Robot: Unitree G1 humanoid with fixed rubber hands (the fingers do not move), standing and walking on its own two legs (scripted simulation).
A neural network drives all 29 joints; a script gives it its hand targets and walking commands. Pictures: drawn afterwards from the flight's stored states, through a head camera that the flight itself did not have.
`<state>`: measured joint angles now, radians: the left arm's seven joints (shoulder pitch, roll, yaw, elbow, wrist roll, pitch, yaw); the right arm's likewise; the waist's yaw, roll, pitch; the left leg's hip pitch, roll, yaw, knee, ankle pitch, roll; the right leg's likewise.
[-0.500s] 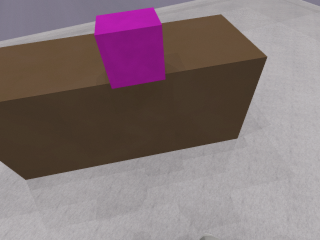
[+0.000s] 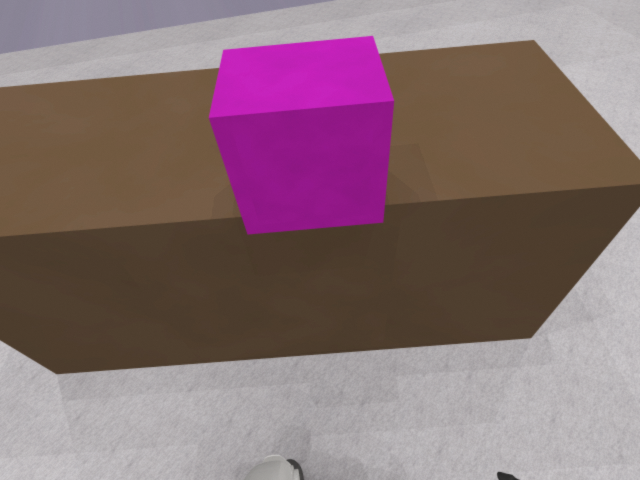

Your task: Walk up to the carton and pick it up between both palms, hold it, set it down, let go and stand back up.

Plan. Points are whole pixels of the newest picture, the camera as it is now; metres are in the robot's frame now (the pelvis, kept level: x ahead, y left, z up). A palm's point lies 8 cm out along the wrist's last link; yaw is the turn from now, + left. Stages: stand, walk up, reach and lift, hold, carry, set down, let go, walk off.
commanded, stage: walk up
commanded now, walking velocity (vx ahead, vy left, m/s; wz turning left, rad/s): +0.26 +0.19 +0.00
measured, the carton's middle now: (307, 140) +0.66 +0.09 +0.04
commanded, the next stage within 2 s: stand in 1.72 s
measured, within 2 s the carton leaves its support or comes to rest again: neither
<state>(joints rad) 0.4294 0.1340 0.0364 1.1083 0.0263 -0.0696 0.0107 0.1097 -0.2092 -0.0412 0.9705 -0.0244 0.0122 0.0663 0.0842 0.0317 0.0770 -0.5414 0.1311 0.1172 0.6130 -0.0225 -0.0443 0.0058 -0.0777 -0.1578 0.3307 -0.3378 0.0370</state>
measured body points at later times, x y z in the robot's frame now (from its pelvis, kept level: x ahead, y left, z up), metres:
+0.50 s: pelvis +0.15 +0.04 -0.01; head +0.16 +0.02 +0.44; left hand +0.23 +0.27 -0.15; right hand +0.17 -0.19 -0.17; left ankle +0.15 +0.15 -0.74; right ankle +0.20 -0.07 -0.74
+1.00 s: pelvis +0.17 +0.05 +0.01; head +0.16 +0.04 +0.45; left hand +0.16 +0.29 -0.15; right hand +0.16 -0.17 -0.16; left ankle +0.14 +0.17 -0.74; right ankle +0.20 -0.07 -0.74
